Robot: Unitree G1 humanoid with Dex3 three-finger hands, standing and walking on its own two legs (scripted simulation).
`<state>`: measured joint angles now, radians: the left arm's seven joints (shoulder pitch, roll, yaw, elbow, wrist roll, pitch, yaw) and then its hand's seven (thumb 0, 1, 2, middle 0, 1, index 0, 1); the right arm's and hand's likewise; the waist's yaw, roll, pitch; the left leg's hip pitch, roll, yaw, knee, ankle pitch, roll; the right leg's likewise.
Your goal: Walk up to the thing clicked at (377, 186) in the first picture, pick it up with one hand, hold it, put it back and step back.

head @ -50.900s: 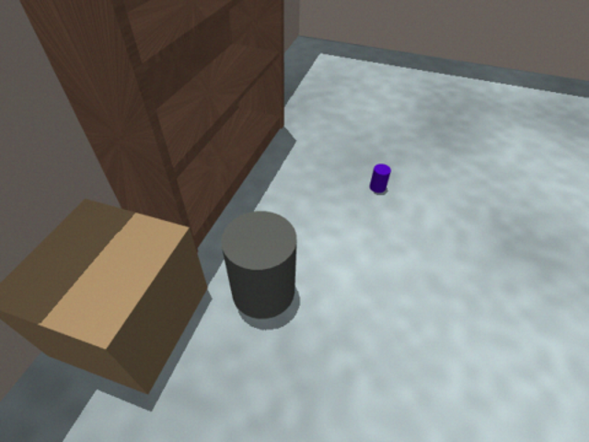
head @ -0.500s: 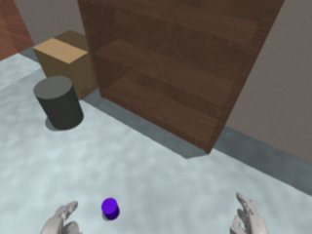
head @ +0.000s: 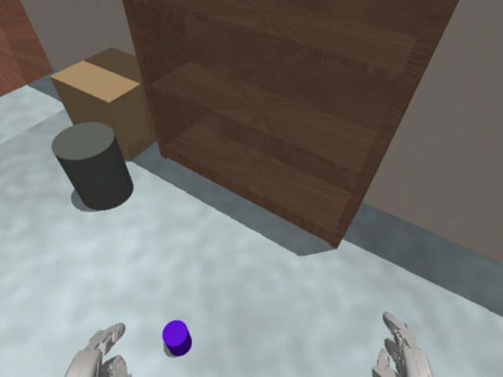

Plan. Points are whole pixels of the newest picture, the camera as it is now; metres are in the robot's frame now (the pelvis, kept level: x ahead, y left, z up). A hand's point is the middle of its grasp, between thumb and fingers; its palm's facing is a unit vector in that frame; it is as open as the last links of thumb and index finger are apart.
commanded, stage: home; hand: left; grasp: from above
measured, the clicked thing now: (177, 338) +0.39 +0.22 -0.65
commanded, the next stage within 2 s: stand in 0.32 s
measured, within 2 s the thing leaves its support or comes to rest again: neither
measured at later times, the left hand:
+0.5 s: hand out of the picture +0.16 +0.19 -0.07, palm faces +0.02 -0.96 -0.28, open 7.4 cm
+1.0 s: hand out of the picture +0.04 +0.24 -0.11, palm faces +0.04 -0.95 -0.30, open 7.4 cm
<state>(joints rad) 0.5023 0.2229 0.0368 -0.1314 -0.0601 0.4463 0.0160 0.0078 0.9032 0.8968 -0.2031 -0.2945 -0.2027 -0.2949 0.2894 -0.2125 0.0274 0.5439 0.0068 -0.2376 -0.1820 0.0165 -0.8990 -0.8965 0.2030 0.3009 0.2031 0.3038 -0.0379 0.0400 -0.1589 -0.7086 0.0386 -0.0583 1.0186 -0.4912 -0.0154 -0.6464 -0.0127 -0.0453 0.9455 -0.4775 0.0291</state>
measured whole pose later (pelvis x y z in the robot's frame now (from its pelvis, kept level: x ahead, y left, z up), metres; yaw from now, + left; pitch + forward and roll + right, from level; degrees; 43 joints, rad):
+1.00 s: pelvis -0.02 +0.01 +0.05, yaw -1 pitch -4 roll +0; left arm 0.23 0.28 0.04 0.99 0.03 0.03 0.03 0.00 0.90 0.90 -0.21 -0.30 -0.20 -0.30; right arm 0.20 -0.27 -0.04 1.01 -0.04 0.00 -0.02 0.01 -0.90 -0.90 0.20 0.30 0.20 0.30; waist 0.02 -0.01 0.05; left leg -0.22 -0.01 0.01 0.55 -0.26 0.01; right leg -0.19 -0.06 0.00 0.53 -0.26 0.05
